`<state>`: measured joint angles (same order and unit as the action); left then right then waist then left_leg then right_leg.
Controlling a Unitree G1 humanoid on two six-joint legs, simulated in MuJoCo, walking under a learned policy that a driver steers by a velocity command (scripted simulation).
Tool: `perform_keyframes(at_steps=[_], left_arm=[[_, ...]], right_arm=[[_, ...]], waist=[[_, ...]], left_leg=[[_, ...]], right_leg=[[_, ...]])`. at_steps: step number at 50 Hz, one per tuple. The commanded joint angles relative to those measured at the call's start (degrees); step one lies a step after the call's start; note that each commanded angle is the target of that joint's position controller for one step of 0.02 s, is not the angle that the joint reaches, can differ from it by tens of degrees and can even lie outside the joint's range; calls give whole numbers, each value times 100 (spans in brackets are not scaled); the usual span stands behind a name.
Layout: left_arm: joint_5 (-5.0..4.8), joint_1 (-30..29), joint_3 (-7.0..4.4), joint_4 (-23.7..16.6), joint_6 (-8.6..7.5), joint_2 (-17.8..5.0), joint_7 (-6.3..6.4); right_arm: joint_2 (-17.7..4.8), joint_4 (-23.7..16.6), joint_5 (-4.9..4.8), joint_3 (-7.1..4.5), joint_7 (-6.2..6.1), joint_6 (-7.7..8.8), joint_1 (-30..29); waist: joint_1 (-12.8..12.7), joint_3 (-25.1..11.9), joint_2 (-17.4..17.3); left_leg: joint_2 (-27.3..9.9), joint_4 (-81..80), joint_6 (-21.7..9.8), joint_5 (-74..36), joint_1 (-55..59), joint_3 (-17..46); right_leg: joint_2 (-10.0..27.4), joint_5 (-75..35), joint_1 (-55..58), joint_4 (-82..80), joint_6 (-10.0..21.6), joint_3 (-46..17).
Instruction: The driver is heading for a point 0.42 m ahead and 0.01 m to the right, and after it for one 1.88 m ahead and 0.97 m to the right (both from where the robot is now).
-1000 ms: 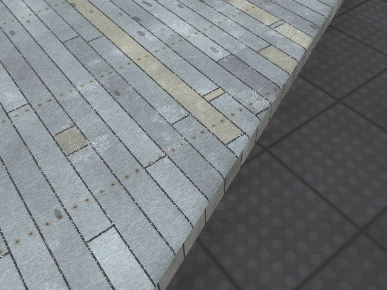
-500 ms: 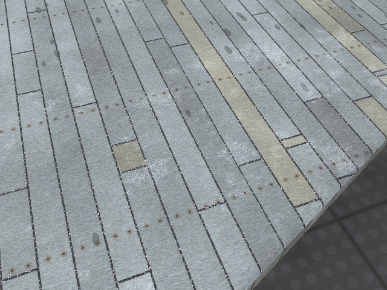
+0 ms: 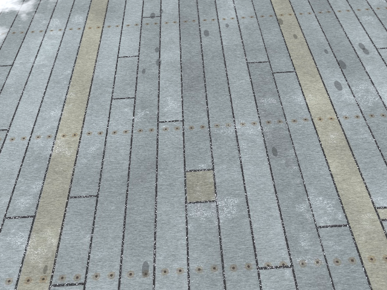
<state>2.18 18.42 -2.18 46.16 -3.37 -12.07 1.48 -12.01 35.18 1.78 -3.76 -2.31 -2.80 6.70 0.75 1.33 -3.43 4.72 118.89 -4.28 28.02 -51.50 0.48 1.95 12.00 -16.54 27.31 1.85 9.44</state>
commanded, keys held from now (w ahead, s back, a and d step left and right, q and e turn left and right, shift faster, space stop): q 0.22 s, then no key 0.16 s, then e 0.18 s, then w+e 0.44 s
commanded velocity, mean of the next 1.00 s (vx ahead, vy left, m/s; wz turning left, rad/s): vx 0.17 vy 0.00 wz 0.03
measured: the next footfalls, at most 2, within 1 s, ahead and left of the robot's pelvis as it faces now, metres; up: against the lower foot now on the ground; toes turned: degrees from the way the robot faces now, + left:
left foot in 0.26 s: +0.19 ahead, +0.15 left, +0.12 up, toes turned +14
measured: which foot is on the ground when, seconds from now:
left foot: up 0.00-0.24, down 0.26-1.00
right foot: down 0.00-0.28, up 0.30-1.00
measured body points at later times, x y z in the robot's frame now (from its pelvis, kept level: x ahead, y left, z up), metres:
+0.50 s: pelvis +0.10 +0.07 +0.09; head +0.12 +0.11 +0.54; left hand +0.22 +0.33 -0.02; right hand +0.31 -0.13 +0.01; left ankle +0.15 +0.13 -0.61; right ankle +0.10 -0.09 -0.48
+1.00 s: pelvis +0.21 +0.06 +0.14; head +0.20 +0.06 +0.59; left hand +0.38 +0.31 +0.04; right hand +0.21 -0.21 +0.01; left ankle +0.15 +0.14 -0.61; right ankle +0.26 -0.07 -0.55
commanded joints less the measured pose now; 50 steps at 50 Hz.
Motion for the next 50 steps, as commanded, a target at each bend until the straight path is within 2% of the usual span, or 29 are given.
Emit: perform_keyframes(at_steps=[1,3,4,6,7,8,9,11,12,13,14,15,16,17,18,19,20,21,23,25,27,28,29,32,33,34,38,44,50], left_arm=[[-19,424,-54,17,-133,-442,-41],[0,245,-58,63,-105,-512,-68],[13,145,-56,59,-82,-562,20],[-22,148,-144,-10,-26,-898,135],[-46,186,-187,-81,-13,-1029,198],[-72,230,-208,-167,39,-1029,202],[-39,259,-299,-251,91,-1277,203],[-72,147,-361,-369,194,-1354,135],[-106,196,-368,-410,245,-1353,81],[-162,221,-394,-373,288,-1445,2],[-126,372,-401,-441,303,-1453,-57],[-117,-348,-210,-1313,352,-768,-172],[107,-615,-255,-1468,406,-543,-228],[72,-570,-146,-1509,477,-161,-148],[-11,-576,-67,-1508,532,-74,-40],[-3,-492,-74,-1484,557,-104,86],[23,-132,-83,-1322,587,-138,154],[24,169,-132,-1176,616,-244,172],[-37,326,-165,-1117,577,-294,136],[-62,127,-194,-1120,569,-321,95],[-58,-143,-253,-1120,625,-393,48],[-90,-264,-252,-1109,682,-390,9],[-139,-452,-179,-1130,711,-214,-31],[-35,-586,-222,-1126,742,-305,-122],[-3,-465,-271,-993,737,-422,-168],[19,-469,-289,-959,724,-419,-208],[42,-591,-346,-898,631,-453,-378],[10,-930,-336,-958,553,-449,-588],[-13,-1487,-282,-1210,438,-487,-680]], right_arm=[[337,-1087,25,241,-65,-54,-719],[317,-1355,44,294,-42,-99,-979],[378,-1551,55,310,14,-100,-1053],[251,-1671,60,306,98,-136,-1090],[300,-1704,24,312,148,-123,-1235],[299,-1507,-26,325,195,-130,-1199],[448,-1497,-118,353,220,-153,-1130],[306,-1272,-149,298,223,-221,-613],[154,-1163,-175,253,208,-197,-418],[3,-1040,-160,201,205,-125,84],[-354,-1039,-130,84,234,4,434],[-1309,-1129,-56,-199,171,-3,424],[-1362,-1226,-221,-334,84,-87,184],[-1098,-1104,-174,-200,67,-57,-68],[-626,-904,-123,-40,53,-15,-240],[-295,-753,-81,53,18,42,-448],[-60,-592,-62,141,17,111,-439],[4,-479,-24,170,39,188,-329],[-229,-139,46,117,84,414,155],[-262,-48,-6,78,38,516,333],[-288,0,-52,59,-44,543,489],[-244,-9,-56,96,-81,497,556],[-109,-20,-35,156,-134,450,672],[-384,80,-2,55,-145,396,1067],[-425,51,-17,40,-122,432,1043],[-477,89,-12,17,-106,474,1089],[-635,230,-21,-59,-91,674,1271],[-741,512,24,-110,-37,731,1672],[-865,788,72,-152,44,788,1941]], waist=[[197,85,662],[343,241,608],[460,201,756],[385,-71,916],[248,-287,967],[-2,-544,797],[-53,-691,1208],[40,-1082,1432],[6,-1287,1555],[187,-1585,1635],[429,-1876,1369],[560,-2014,-1222],[474,-2017,-834],[179,-1699,-614],[-47,-994,-339],[-302,-168,-337],[-476,48,-394],[-506,-38,-284],[-496,-256,-151],[-358,-362,-17],[-199,-477,-21],[-91,-511,-89],[26,-640,-162],[151,-480,-371],[159,-428,-281],[148,-349,-260],[132,-268,-65],[228,81,-87],[381,421,-83]], left_leg=[[-276,1002,-54,-157,-1892,484],[-335,90,128,-499,-1670,170],[-458,-457,189,-629,-1409,194],[-629,-1873,351,-416,-988,-327],[-793,-2642,318,-272,-625,-361],[-716,-3412,261,85,-27,-781],[-783,-3967,172,335,386,-836],[-576,-4557,-82,931,1165,-1023],[-314,-4997,-187,977,1698,-1058],[-73,-5804,-314,698,2524,-864],[-235,-6758,-461,203,3497,261],[-2020,-8925,-1173,186,4064,3960],[-2357,-9905,-1513,-1497,3666,5280],[-2491,-9631,-1521,-1833,3279,4319],[-2236,-9334,-1250,-1436,2588,3423],[-1840,-9016,-897,-1288,2067,2610],[-1587,-8915,-690,-1672,1822,1986],[-1548,-8914,-585,-2066,1826,1618],[-1598,-9123,-505,-2703,2456,1250],[-1718,-9370,-412,-3127,3121,1062],[-1760,-9702,-495,-3061,3704,818],[-1731,-9846,-641,-3047,3972,700],[-1799,-10143,-702,-2182,4161,701],[-1954,-10905,-750,210,4515,1001],[-1945,-11062,-684,354,4558,914],[-1988,-11164,-675,467,4588,874],[-2292,-11291,-712,454,4952,752],[-2479,-11413,-761,512,5118,274],[-2589,-11366,-656,-140,5308,-453]], right_leg=[[1825,232,499,-1475,571,-1397],[1467,324,-50,-1674,479,-843],[1398,-216,-140,-1687,502,-669],[1289,-1335,349,-1914,716,-386],[1292,-2158,866,-1939,702,-230],[1163,-2962,1186,-1821,751,119],[1391,-3612,1478,-1737,808,163],[1561,-5926,1990,-940,736,543],[1621,-7139,2067,-396,726,511],[1606,-7776,2008,537,628,550],[1492,-6818,1197,1974,338,525],[299,-719,-1274,4185,-193,454],[-369,1142,-1904,6352,-316,-1006],[-260,968,-2126,7110,-265,-1516],[-93,671,-2201,6989,-253,-1362],[-29,376,-2458,6807,-241,-1207],[-148,270,-2362,6698,-216,-1336],[-363,168,-2158,6687,-197,-1438],[-536,145,-2274,6247,-201,-1593],[-513,34,-2439,5504,-334,-1770],[-480,-99,-2524,4970,-463,-1646],[-521,94,-2611,4764,-543,-1394],[-390,356,-2576,4344,-624,-1441],[-300,297,-2928,3935,-689,-1247],[-299,218,-2917,3763,-637,-1105],[-252,148,-2929,3612,-595,-1067],[-127,75,-3015,3241,-383,-1060],[26,9,-3113,2684,-216,-881],[221,-53,-2924,2066,58,-688]])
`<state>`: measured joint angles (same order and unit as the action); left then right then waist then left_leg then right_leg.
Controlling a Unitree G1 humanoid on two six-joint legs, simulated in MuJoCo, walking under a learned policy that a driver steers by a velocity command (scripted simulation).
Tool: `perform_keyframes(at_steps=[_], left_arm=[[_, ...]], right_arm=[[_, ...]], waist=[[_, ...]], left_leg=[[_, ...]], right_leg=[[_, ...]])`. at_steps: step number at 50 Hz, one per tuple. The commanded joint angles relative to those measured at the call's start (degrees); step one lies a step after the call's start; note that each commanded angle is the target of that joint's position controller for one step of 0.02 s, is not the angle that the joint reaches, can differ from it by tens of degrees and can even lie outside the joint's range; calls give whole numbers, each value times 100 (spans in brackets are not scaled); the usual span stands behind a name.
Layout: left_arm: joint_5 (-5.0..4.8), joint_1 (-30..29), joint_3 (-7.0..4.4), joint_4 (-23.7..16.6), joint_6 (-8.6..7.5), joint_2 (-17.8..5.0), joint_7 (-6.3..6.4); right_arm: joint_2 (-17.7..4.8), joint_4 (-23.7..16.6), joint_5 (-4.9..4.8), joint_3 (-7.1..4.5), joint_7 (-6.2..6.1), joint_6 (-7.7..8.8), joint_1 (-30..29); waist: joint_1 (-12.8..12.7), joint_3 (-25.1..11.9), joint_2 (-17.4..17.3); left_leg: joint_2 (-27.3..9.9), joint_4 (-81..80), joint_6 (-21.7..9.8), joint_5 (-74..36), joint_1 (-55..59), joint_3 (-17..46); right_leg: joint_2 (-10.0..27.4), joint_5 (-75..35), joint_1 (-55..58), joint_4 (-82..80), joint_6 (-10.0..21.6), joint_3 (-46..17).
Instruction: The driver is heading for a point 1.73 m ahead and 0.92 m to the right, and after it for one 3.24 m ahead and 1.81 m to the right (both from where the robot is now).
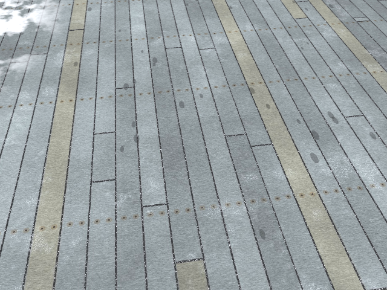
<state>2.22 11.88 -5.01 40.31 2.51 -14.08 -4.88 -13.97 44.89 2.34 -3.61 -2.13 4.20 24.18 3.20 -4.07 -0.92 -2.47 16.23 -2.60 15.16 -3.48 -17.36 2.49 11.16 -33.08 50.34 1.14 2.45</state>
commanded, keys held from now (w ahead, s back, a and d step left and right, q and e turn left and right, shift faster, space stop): w+e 1.00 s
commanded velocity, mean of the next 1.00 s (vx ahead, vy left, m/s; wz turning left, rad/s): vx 0.48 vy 0.00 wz -0.58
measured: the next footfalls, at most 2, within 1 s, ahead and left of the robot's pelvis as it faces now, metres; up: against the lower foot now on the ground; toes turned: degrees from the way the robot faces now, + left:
right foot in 0.20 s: +0.21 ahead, -0.15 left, +0.00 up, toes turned -13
left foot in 0.70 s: +0.62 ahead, -0.10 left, +0.00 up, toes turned -27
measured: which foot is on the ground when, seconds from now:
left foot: down 0.00-0.18, up 0.20-0.68, down 0.70-1.00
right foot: up 0.00-0.18, down 0.20-0.72, up 0.74-1.00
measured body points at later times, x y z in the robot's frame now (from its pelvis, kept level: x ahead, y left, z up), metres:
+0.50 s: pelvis +0.26 -0.11 +0.00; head +0.28 -0.13 +0.45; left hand +0.36 +0.15 -0.12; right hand +0.37 -0.39 -0.10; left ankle +0.43 +0.02 -0.67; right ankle +0.17 -0.14 -0.75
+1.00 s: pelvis +0.55 -0.18 +0.00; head +0.58 -0.18 +0.45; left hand +0.84 -0.06 -0.11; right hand +0.42 -0.42 -0.12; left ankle +0.58 -0.09 -0.75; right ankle +0.53 -0.32 -0.66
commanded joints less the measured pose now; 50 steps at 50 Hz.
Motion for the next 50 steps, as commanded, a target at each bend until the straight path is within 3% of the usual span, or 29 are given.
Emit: perform_keyframes(at_steps=[1,4,6,7,8,9,10,11,12,13,14,16,17,19,21,26,29,32,33,34,35,36,37,38,39,40,43,45,50], left_arm=[[-25,-931,12,-676,-173,-294,-54],[-17,-1165,40,-824,-195,-327,-93],[5,-1104,50,-848,-198,-318,-92],[28,-881,30,-795,-199,-338,-51],[21,-353,-32,-634,-240,-390,22],[27,587,-129,-303,-318,-478,133],[70,1659,-297,-22,-361,-912,235],[18,1476,-458,-191,-362,-1770,338],[-98,1330,-450,-365,-348,-1724,369],[-77,1086,-376,-312,-338,-1489,422],[-112,826,-287,-348,-374,-1184,442],[-164,445,-133,-400,-499,-808,427],[-176,463,-93,-375,-577,-775,412],[-209,627,-71,-246,-683,-802,410],[-197,924,-55,-123,-709,-840,427],[-220,1469,-34,103,-701,-855,463],[-198,1648,-58,159,-675,-975,543],[-183,1383,-96,132,-657,-1150,609],[-172,1228,-110,115,-664,-1228,598],[-158,1156,-123,119,-668,-1287,552],[-171,1068,-110,81,-690,-1212,505],[-153,1320,47,-78,-709,-616,486],[-358,2063,80,-271,-663,-457,492],[-155,1850,38,-7,-555,-866,539],[-91,1330,41,-27,-527,-851,476],[-97,1082,55,-69,-500,-758,417],[13,947,87,-132,-302,-607,254],[34,725,95,-237,-222,-567,201],[11,-227,167,-545,-207,-448,133]], right_arm=[[-679,-136,29,-169,46,95,202],[-743,9,57,-177,75,66,230],[-880,97,28,-194,77,14,148],[-1003,156,-42,-222,91,5,100],[-1105,198,-121,-233,112,-23,12],[-1175,182,-211,-228,161,-64,-116],[-981,-12,-168,-167,184,-73,-228],[-302,-551,-82,-34,260,-26,-497],[-659,-782,-54,-90,305,38,-1042],[-606,-845,-153,-70,338,89,-1267],[-573,-759,-171,-31,317,162,-1086],[-599,-596,-22,-38,278,84,-713],[-611,-557,34,-34,286,-14,-644],[-515,-550,72,-14,320,-167,-748],[-460,-702,66,17,353,-219,-1243],[-295,-1030,9,129,426,-208,-2456],[-366,-1253,-51,168,434,-150,-3010],[-547,-1227,-88,125,385,-86,-2673],[-659,-1107,-92,73,333,-62,-2237],[-822,-883,-108,-9,260,-17,-1466],[-1015,-721,-74,-93,160,46,-581],[-1471,-729,73,-177,56,68,319],[-1791,-772,92,-243,97,27,-183],[-1186,-939,8,-175,147,-30,-687],[-665,-940,-38,-29,155,-23,-995],[-453,-822,-24,36,165,-9,-1026],[-527,-527,-89,24,162,135,-826],[-579,-416,-146,0,218,236,-688],[-668,-153,-121,-36,236,239,-445]], waist=[[168,1011,-336],[219,1145,-364],[134,1071,-406],[-4,877,-438],[-320,556,-350],[-837,2,-38],[-1292,-628,418],[-942,-569,1635],[-1102,-719,770],[-895,-156,481],[-644,116,230],[-238,201,115],[-188,150,213],[-133,292,151],[-268,534,191],[-657,637,448],[-814,692,529],[-569,583,544],[-368,414,570],[-55,-10,470],[383,-537,312],[516,-1490,-570],[-163,-1989,-2291],[-205,-1306,-957],[-179,-584,-311],[-248,-133,-38],[-397,299,-438],[-430,380,-409],[-299,654,-335]], left_leg=[[-1849,-1057,-789,998,533,1169],[-1783,-871,-686,351,566,713],[-1707,-490,-574,-833,536,388],[-1638,20,-496,-2231,497,207],[-1535,919,-431,-3621,378,-10],[-1265,2283,-306,-4168,-61,-262],[-1099,3929,-101,-2540,-1432,-192],[-106,5650,309,1543,-3761,322],[104,6399,355,1385,-4448,1663],[-233,6420,296,739,-4699,1802],[-429,5966,251,132,-4341,1815],[-544,5493,302,-53,-3590,1894],[-524,5372,363,12,-3383,1888],[-449,5038,446,-58,-3517,1818],[-402,4586,488,-483,-3861,1719],[-128,2953,476,-1450,-3952,1621],[11,2215,428,-1575,-3770,1641],[153,1555,229,-1420,-2806,1769],[313,1438,134,-1136,-2085,1708],[472,1288,34,-939,-1095,1584],[35,1239,-112,-946,258,1879],[-1500,1302,-286,-93,1545,3382],[-2535,226,-1002,7,2179,6352],[-2304,132,-1010,685,1440,6047],[-1971,103,-919,667,627,4976],[-1683,-59,-773,250,26,4159],[-1303,-389,-613,-803,-697,2931],[-1352,-555,-689,-1284,-678,2516],[-1235,-768,-637,-1599,-415,1509]], right_leg=[[186,82,-1179,-377,195,91],[164,335,-798,-776,423,382],[-37,641,-219,-1126,599,644],[-290,713,331,-1206,713,839],[-592,677,1108,-1409,833,941],[-941,372,2392,-1843,956,988],[-288,1076,4028,-2045,1110,-178],[1261,1810,4955,-2880,1668,-3252],[1652,1597,4803,-3734,1966,-4799],[1615,940,4441,-3640,1855,-3812],[1393,-76,3759,-3540,1654,-3067],[912,-1285,2874,-3635,1407,-2228],[833,-1731,2675,-3649,1458,-2121],[623,-1954,2503,-3756,1489,-1852],[484,-2060,2483,-3884,1412,-1764],[311,-2427,2860,-3737,1204,-1740],[424,-2605,3198,-3583,1140,-1978],[540,-3090,3315,-3263,892,-2156],[456,-3807,3202,-2876,750,-2103],[249,-4353,3110,-2013,625,-1983],[-71,-3621,2461,-752,501,-1831],[-485,-1008,1664,1028,457,-1346],[-1182,1972,138,2479,279,-899],[-647,1452,-285,2944,299,-958],[-450,945,-246,2822,275,-853],[-268,739,-164,2506,248,-830],[-59,617,53,2086,196,-722],[2,452,-206,1927,170,-690],[108,-545,-802,857,80,-521]])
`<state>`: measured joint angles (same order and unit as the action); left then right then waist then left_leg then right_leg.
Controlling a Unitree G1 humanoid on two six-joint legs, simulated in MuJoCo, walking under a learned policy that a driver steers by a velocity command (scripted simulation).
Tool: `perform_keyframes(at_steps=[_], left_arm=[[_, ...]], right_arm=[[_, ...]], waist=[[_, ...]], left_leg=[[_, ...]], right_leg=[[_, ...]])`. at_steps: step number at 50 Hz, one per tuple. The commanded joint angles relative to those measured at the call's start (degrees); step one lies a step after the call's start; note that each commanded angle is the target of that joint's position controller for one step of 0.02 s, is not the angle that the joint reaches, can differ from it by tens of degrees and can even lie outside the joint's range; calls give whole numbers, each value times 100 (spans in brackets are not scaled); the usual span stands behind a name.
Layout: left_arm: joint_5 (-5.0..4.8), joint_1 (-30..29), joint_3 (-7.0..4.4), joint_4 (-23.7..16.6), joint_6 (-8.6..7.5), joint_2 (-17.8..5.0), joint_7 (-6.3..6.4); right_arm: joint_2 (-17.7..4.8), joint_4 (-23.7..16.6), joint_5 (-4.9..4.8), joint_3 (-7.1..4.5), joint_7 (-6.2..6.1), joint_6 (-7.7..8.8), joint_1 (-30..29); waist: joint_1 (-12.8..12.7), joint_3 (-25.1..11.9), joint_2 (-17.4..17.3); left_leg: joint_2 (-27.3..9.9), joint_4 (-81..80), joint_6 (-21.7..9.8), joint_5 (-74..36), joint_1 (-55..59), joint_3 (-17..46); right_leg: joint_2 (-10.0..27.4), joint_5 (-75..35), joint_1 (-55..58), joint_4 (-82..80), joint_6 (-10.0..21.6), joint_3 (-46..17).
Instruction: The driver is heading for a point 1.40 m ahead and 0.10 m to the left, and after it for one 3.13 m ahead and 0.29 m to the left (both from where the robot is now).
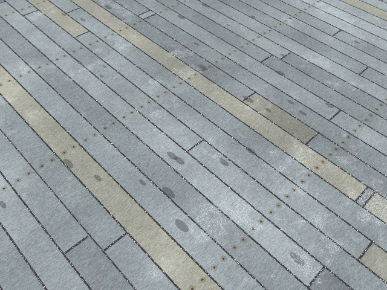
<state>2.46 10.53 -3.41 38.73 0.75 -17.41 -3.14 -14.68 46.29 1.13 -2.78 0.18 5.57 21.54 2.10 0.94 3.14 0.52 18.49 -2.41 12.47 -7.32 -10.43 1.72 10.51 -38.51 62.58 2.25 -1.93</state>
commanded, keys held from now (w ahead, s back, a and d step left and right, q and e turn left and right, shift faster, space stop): w+e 0.10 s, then w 0.90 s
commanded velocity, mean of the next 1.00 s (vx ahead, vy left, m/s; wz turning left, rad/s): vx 0.50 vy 0.00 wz -0.20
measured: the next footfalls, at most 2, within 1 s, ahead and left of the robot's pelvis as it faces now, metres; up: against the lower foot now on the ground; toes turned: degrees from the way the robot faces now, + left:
right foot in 0.24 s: +0.28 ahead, -0.13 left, +0.00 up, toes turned -11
left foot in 0.78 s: +0.63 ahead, +0.00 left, +0.00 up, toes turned -6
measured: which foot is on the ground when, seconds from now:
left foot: down 0.00-0.26, up 0.28-0.76, down 0.78-1.00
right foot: up 0.00-0.22, down 0.24-0.78, up 0.80-1.00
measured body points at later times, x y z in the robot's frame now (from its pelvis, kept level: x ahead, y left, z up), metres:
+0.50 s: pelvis +0.28 -0.07 +0.00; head +0.29 -0.09 +0.45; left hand +0.36 +0.19 -0.12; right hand +0.33 -0.34 -0.13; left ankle +0.36 +0.08 -0.67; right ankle +0.24 -0.12 -0.74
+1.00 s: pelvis +0.57 -0.06 +0.00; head +0.59 -0.05 +0.45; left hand +0.69 +0.18 -0.14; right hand +0.56 -0.33 -0.13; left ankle +0.59 +0.00 -0.74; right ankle +0.53 -0.20 -0.66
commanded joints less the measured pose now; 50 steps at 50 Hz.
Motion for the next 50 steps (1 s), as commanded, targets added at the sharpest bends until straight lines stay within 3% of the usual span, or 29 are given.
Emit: perform_keyframes(at_steps=[1,5,8,10,11,12,13,14,15,16,17,19,22,27,31,34,37,38,39,40,41,42,43,44,46,48,50], left_arm=[[-23,-268,31,-428,-42,-75,-63],[-37,-1018,94,-647,-84,11,-169],[15,-1204,102,-725,-118,24,-141],[56,-805,50,-602,-160,-42,-59],[81,-148,-7,-386,-218,-120,-9],[139,833,-95,-34,-280,-264,63],[220,1542,-239,79,-301,-813,170],[-39,1532,-354,69,-260,-1282,225],[-130,1395,-341,83,-229,-1134,280],[-139,1140,-260,194,-270,-851,321],[-140,947,-164,285,-317,-548,315],[-166,612,-38,333,-409,-228,295],[-211,791,-45,510,-531,-304,268],[-226,1226,-49,795,-556,-343,254],[-187,1606,-43,1033,-575,-396,277],[-142,1767,-38,1211,-560,-462,331],[-105,1571,-57,1300,-556,-613,383],[-82,1491,-72,1329,-542,-682,384],[-92,1439,-55,1335,-530,-656,384],[-215,1630,54,1150,-561,-320,364],[-313,2195,93,1154,-563,33,330],[-154,1675,-3,1154,-538,-384,355],[-165,1297,-5,1060,-564,-372,322],[-161,1080,27,1034,-575,-269,301],[-42,1189,56,1095,-440,-128,240],[-21,1171,83,1109,-342,0,178],[-18,763,105,989,-293,38,144]], right_arm=[[-605,-256,-4,-120,6,93,-158],[-779,-80,-12,-163,-35,34,131],[-852,148,-6,-162,-70,-89,471],[-1033,272,0,-176,-90,-168,538],[-1082,301,-5,-165,-95,-208,516],[-1011,259,-31,-122,-93,-222,443],[-538,-44,-116,11,-40,-195,527],[-496,-261,-128,-14,23,-195,538],[-825,-362,-63,-104,10,-216,-132],[-611,-421,-130,-31,29,-155,-381],[-526,-326,-114,-7,41,-137,-283],[-463,-108,57,-5,91,-304,108],[-366,-71,101,-21,184,-425,12],[-299,-377,80,7,200,-413,-1171],[-252,-592,49,57,216,-375,-1925],[-312,-725,43,52,221,-337,-2231],[-420,-597,48,-9,162,-281,-1732],[-523,-393,57,-70,105,-250,-1094],[-674,-69,114,-148,39,-191,-95],[-1210,77,260,-287,-46,-154,772],[-1641,130,220,-395,-2,-175,883],[-1275,111,-9,-329,39,-216,370],[-892,34,-48,-233,50,-212,-195],[-599,26,-17,-154,69,-182,-473],[-337,168,-36,-61,49,-121,-565],[-401,332,-55,-72,56,-29,-324],[-536,463,-75,-109,56,11,-165]], waist=[[-153,185,-745],[82,369,-764],[155,454,-769],[-66,162,-905],[-382,-215,-875],[-834,-780,-653],[-1013,-1631,200],[-798,-2144,977],[-931,-1599,86],[-735,-894,21],[-445,-470,-202],[-49,-254,-83],[15,-138,-27],[-269,303,-21],[-505,436,8],[-541,550,12],[-225,313,82],[61,-44,64],[492,-606,-109],[680,-1392,-790],[372,-1906,-1988],[268,-1332,-1097],[75,-557,-736],[-37,-247,-505],[-309,-55,-705],[-369,-58,-697],[-357,136,-662]], left_leg=[[-1469,-978,-600,-1394,-4,609],[-1539,-932,-473,-1663,342,134],[-1647,-608,-438,-2610,831,-24],[-1689,277,-408,-4598,1073,-195],[-1638,1162,-375,-5088,1004,-309],[-1477,2386,-269,-4477,350,-450],[-1152,4246,-62,-1880,-1359,-428],[-93,5990,170,1818,-2860,174],[-338,6200,127,1350,-3420,959],[-526,5954,73,960,-3444,1043],[-711,5356,51,757,-3086,1080],[-803,4761,118,602,-2398,1114],[-749,4404,198,239,-2476,985],[-814,3144,309,-808,-3187,904],[-639,2188,192,-1272,-3152,761],[-493,1703,-12,-1120,-3039,711],[-108,1345,-301,-477,-2056,541],[111,1197,-419,-306,-1287,452],[71,947,-589,-482,19,531],[-1284,850,-970,154,1674,2129],[-2585,57,-1671,60,2581,4865],[-2252,-181,-1519,371,2030,4770],[-2090,-271,-1372,288,1184,3792],[-1809,-473,-1197,-146,610,3201],[-1401,-726,-955,-821,-73,2399],[-1325,-886,-1014,-1294,-222,2103],[-1270,-1134,-1060,-1205,-244,1867]], right_leg=[[184,-711,-180,-734,-18,17],[173,-869,139,-1938,150,515],[-60,-222,449,-2539,377,748],[-463,403,1194,-2773,597,925],[-687,424,1985,-3067,726,929],[-681,128,3392,-3384,860,730],[859,973,5239,-3509,1260,-1269],[2163,189,5896,-4391,1899,-4077],[1961,-778,5581,-4377,1800,-3264],[1743,-1539,4831,-4367,1672,-2334],[1427,-1974,4068,-4515,1374,-1730],[1004,-2006,3247,-4851,1077,-1048],[836,-1958,3069,-5234,1136,-780],[727,-1800,3373,-5522,1060,-484],[800,-2068,3820,-5484,978,-341],[969,-2416,4248,-5339,914,-339],[1005,-4171,4447,-4597,741,-186],[901,-4835,4426,-3795,660,-80],[646,-4512,3943,-2568,552,138],[228,-2576,2512,-711,398,394],[-900,1912,861,1061,226,279],[-541,1666,405,1428,332,-410],[-237,1128,303,1243,345,-320],[-16,799,455,902,348,-235],[199,608,927,455,228,-131],[235,501,984,266,122,0],[375,164,611,-117,5,115]])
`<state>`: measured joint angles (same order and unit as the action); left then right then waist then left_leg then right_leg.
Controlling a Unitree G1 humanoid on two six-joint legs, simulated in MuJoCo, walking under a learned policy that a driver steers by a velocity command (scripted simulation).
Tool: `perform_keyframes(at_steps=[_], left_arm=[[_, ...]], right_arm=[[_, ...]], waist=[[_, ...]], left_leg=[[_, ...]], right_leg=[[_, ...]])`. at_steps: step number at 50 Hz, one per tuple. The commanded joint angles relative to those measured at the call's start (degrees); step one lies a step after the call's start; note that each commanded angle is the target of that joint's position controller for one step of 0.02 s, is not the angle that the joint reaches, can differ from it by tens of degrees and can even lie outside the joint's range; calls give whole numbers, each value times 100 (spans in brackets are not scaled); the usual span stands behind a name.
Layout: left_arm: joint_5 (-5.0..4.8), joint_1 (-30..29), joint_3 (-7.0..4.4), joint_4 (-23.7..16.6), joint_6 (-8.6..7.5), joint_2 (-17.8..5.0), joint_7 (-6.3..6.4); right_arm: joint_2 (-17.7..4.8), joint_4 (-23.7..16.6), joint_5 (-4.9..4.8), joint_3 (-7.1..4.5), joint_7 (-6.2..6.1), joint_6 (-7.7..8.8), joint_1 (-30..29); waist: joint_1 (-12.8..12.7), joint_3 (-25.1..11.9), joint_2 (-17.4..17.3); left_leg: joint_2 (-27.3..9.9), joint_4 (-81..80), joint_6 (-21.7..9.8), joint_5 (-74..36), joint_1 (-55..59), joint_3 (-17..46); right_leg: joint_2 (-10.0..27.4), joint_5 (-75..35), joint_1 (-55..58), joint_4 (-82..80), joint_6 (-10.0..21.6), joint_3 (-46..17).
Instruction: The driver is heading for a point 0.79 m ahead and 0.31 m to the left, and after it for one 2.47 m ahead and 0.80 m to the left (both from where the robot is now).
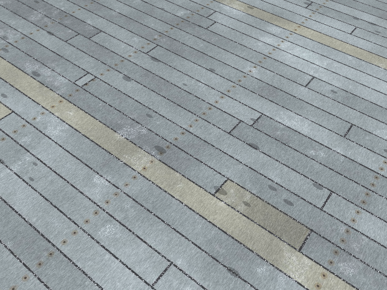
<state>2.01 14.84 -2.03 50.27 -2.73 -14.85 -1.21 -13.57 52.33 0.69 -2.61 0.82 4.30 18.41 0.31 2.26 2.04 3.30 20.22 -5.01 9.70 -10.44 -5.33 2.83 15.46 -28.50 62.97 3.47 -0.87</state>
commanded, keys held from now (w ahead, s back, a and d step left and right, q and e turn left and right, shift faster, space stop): w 0.06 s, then w+q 0.94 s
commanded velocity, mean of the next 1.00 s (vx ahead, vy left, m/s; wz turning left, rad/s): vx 0.50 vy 0.00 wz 0.42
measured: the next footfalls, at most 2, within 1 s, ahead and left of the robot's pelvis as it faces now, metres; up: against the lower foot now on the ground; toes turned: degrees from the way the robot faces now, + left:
right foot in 0.30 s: +0.33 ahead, -0.12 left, +0.00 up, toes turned +3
left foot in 0.84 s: +0.54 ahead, +0.15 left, +0.00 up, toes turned +29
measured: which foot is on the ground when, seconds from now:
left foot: down 0.00-0.32, up 0.34-0.82, down 0.84-1.00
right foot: up 0.00-0.28, down 0.30-0.86, up 0.88-1.00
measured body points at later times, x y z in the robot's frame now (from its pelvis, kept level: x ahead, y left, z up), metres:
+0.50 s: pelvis +0.26 -0.05 +0.00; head +0.29 -0.06 +0.45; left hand +0.30 +0.23 -0.12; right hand +0.36 -0.30 -0.14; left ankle +0.21 +0.08 -0.66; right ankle +0.29 -0.13 -0.74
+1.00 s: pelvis +0.49 +0.08 -0.01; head +0.52 +0.10 +0.44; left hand +0.44 +0.35 -0.14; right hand +0.71 -0.12 -0.13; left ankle +0.51 +0.13 -0.74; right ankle +0.51 -0.09 -0.65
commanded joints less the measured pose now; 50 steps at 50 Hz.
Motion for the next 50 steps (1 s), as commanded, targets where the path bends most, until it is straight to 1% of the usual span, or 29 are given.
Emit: perform_keyframes(at_steps=[1,5,10,12,13,14,15,16,17,18,19,20,22,25,30,33,36,37,39,41,42,43,44,45,46,47,48,49,50], left_arm=[[28,61,-25,-246,63,-226,-57],[-13,-943,50,-541,28,-124,-75],[-59,-1592,65,-743,-30,-192,-37],[-67,-1524,28,-777,-86,-305,-2],[-67,-1270,-7,-724,-126,-382,23],[-47,-710,-61,-560,-183,-468,61],[36,171,-165,-287,-273,-708,131],[179,1176,-285,-233,-323,-1211,215],[141,1052,-407,-247,-227,-1655,205],[35,582,-300,-363,-153,-1055,189],[-6,126,-183,-434,-167,-608,171],[-4,-73,-141,-423,-198,-428,157],[-55,-61,-104,-318,-271,-279,200],[-125,208,-139,-161,-406,-332,200],[-80,512,-160,25,-406,-341,192],[-78,645,-193,96,-396,-466,210],[-71,904,-236,222,-337,-587,244],[-66,958,-247,258,-298,-618,257],[-54,952,-281,294,-220,-751,283],[-55,923,-335,295,-97,-940,283],[-68,855,-331,235,-50,-950,264],[-128,952,-230,-25,-65,-561,228],[-128,714,-217,-475,-140,-363,130],[-79,-52,-260,-617,-194,-680,112],[-157,-131,-205,-643,-269,-535,96],[-147,37,-198,-521,-295,-502,114],[-31,100,-208,-501,-220,-502,122],[58,277,-199,-447,-109,-470,110],[92,298,-199,-457,-14,-445,90]], right_arm=[[-651,-87,-33,-125,-9,140,233],[-600,114,-61,-103,-3,127,571],[-746,260,-18,-139,-58,76,896],[-837,246,14,-173,-89,53,792],[-894,226,31,-198,-101,41,688],[-931,201,18,-215,-102,32,555],[-799,177,-3,-185,-86,36,545],[-487,-74,-38,-107,-78,52,543],[-22,-211,-217,-41,-88,17,1147],[-619,-42,-54,-168,-126,-87,886],[-622,-76,-33,-203,-66,-98,540],[-464,-106,-36,-185,-22,-113,389],[-360,-103,85,-195,68,-253,353],[-246,-263,103,-184,150,-387,10],[-211,-642,101,-125,259,-418,-983],[-145,-867,112,-44,325,-395,-1582],[-209,-1050,140,-30,357,-389,-1961],[-240,-1090,152,-38,355,-388,-2010],[-314,-1084,172,-79,315,-393,-1844],[-490,-857,173,-191,239,-348,-962],[-677,-554,217,-307,160,-289,-29],[-1318,-444,278,-506,62,-277,595],[-1827,-595,104,-605,33,-328,343],[-1675,-575,30,-570,-8,-395,396],[-1391,-525,-2,-499,-59,-383,119],[-1091,-539,-16,-422,-73,-341,-160],[-924,-555,-57,-367,-93,-292,-372],[-816,-603,-71,-322,-94,-240,-496],[-801,-606,-86,-306,-80,-174,-442]], waist=[[-131,105,-531],[100,300,-515],[285,246,-591],[180,191,-645],[42,106,-666],[-232,-118,-585],[-560,-646,-245],[-868,-1580,477],[-491,-1948,1729],[-385,-1293,625],[-264,-626,189],[-151,-344,152],[19,-166,394],[87,-131,295],[-25,182,219],[-151,299,222],[-248,389,190],[-248,388,197],[-123,208,302],[251,-341,335],[669,-863,64],[807,-1499,-737],[487,-1813,-1624],[693,-1335,-623],[477,-687,-434],[178,-325,-126],[-32,-198,-116],[-168,-288,-195],[-206,-349,-215]], left_leg=[[-1510,-1405,-799,-890,114,1269],[-1263,-1437,-684,-1194,224,972],[-1385,-933,-644,-1846,715,1189],[-1491,-624,-586,-2099,872,1382],[-1504,-365,-523,-2274,875,1454],[-1380,225,-439,-2619,766,1398],[-1018,1376,-322,-2428,351,1151],[-574,3129,-207,-700,-559,805],[204,4552,-73,2246,-2347,470],[-269,5025,-143,1915,-2690,859],[-486,4926,-136,1329,-2675,923],[-654,4745,-77,972,-2500,891],[-814,4554,69,719,-2259,815],[-865,4529,183,305,-2517,723],[-922,3513,296,-601,-3028,536],[-857,2499,214,-992,-2717,221],[-763,1941,13,-693,-2573,-49],[-693,1810,-75,-487,-2507,-130],[-374,1638,-292,80,-2044,-357],[86,1401,-567,594,-1018,-468],[204,933,-761,396,255,-294],[-1109,681,-1214,1306,1922,1582],[-2345,-296,-1947,1016,2807,4735],[-2223,-510,-1792,499,2585,4244],[-2105,-486,-1638,-96,1869,3418],[-1775,-535,-1363,-821,1141,2855],[-1472,-577,-1207,-1293,669,2451],[-1302,-623,-1153,-1568,425,2201],[-1209,-645,-1170,-1805,321,2123]], right_leg=[[330,-548,-596,-418,-175,61],[311,-1350,-639,-1879,-333,279],[50,-1448,-288,-2835,-355,316],[-24,-1061,6,-3062,-262,247],[-97,-806,375,-3225,-205,231],[-228,-696,1113,-3551,-120,288],[-58,-699,2334,-3783,48,99],[1411,96,3684,-3938,321,-1393],[2490,675,4539,-4757,905,-3660],[2205,1245,3865,-4872,820,-3415],[1906,1008,3148,-4957,666,-2481],[1656,256,2652,-5121,541,-1769],[1325,-572,2203,-5283,359,-859],[1286,-1415,2223,-5417,414,-225],[1161,-1810,2359,-5551,467,607],[1175,-2027,2460,-5541,426,1002],[1325,-2478,2949,-5357,379,1245],[1358,-2829,3137,-5196,351,1331],[1376,-4474,3417,-4527,278,1546],[1353,-5551,3448,-2989,240,1664],[1240,-4830,2842,-1602,82,1769],[915,-2358,1083,281,-177,1768],[-364,1648,-923,1948,-495,921],[-62,1182,-1561,2000,-437,40],[198,594,-1559,1628,-378,11],[398,318,-1161,1013,-354,-13],[480,276,-800,676,-397,-56],[508,229,-470,481,-456,-74],[479,234,-362,361,-515,-44]])
Keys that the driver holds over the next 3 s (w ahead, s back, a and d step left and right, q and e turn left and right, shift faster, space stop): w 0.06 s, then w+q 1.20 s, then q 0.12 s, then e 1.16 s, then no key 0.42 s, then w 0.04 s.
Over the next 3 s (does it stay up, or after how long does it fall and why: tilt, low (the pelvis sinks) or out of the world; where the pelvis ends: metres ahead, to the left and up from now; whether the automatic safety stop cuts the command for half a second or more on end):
stays up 0.75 0.20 0.00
